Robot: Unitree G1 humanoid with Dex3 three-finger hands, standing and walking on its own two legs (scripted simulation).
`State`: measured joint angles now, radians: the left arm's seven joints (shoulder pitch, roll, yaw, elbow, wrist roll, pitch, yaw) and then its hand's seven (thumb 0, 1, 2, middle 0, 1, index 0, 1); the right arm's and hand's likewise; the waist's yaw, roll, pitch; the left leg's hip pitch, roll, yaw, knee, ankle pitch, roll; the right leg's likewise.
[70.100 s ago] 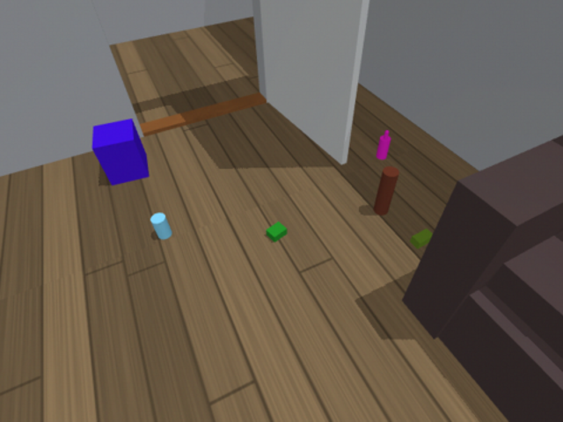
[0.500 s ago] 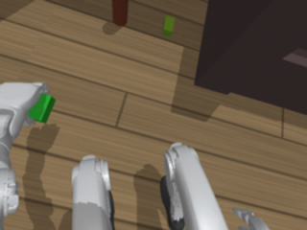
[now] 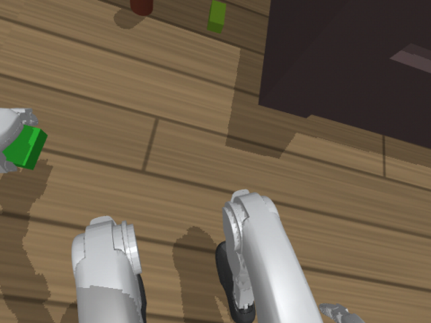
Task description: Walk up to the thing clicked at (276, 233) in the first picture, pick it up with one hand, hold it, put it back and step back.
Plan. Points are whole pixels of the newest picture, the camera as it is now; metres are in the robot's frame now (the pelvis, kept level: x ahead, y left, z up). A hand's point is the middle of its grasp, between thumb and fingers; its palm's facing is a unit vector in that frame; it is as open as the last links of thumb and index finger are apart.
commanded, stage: crouch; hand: left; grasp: from above
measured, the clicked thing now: (20, 145) +0.48 +0.31 -0.19
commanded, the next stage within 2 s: lower in 0.14 s
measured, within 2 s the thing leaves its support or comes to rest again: rests again in 1.82 s
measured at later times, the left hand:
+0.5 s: hand (13, 156) +0.46 +0.32 -0.19, palm faces -0.50 -0.01 -0.87, open 9.9 cm
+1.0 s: hand (28, 157) +0.47 +0.32 -0.24, palm faces -0.49 -0.02 -0.87, open 10.0 cm
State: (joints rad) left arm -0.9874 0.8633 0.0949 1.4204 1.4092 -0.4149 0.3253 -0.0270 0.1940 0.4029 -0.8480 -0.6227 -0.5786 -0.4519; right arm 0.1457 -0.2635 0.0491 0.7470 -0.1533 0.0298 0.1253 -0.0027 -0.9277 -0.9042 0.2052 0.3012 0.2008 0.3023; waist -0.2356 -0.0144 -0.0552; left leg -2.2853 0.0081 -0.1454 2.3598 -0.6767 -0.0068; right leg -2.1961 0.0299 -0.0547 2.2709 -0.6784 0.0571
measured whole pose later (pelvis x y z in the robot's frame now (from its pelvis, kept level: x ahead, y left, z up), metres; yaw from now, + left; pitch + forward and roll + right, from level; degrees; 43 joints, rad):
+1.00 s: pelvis +0.01 +0.00 -0.04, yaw -4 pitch +31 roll -12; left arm -1.03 1.04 0.14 1.57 1.44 -0.44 0.45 -0.01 0.14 0.50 -0.77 -0.75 -0.55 -0.55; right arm 0.09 -0.28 0.20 0.69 -0.22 -0.01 0.14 0.00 -0.92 -0.90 0.21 0.30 0.20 0.30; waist -0.31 -0.10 0.08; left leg -2.36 0.01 -0.23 2.53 -0.72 -0.02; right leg -2.26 0.06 -0.11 2.39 -0.68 0.07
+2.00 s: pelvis +0.00 +0.01 -0.05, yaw -7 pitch +27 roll -14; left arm -1.01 1.11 0.08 1.63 1.44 -0.42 0.53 -0.01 0.05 0.66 -0.61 -0.81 -0.49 -0.69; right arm 0.05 -0.32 0.31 0.62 -0.26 -0.07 0.14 0.00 -0.92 -0.90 0.21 0.30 0.20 0.30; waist -0.36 -0.16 0.15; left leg -2.35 0.02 -0.27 2.57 -0.72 -0.01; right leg -2.23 0.08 -0.14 2.39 -0.67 0.07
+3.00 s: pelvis +0.00 +0.01 -0.04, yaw -7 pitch +28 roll -15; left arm -1.02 1.10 0.09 1.57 1.42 -0.37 0.52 0.00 -0.50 0.99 -0.09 -1.03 -0.09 -1.02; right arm 0.08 -0.32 0.31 0.62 -0.25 -0.09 0.14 0.00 -0.90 -0.90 0.21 0.30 0.20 0.30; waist -0.35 -0.15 0.14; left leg -2.35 0.01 -0.27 2.56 -0.72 -0.01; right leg -2.23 0.08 -0.15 2.38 -0.66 0.07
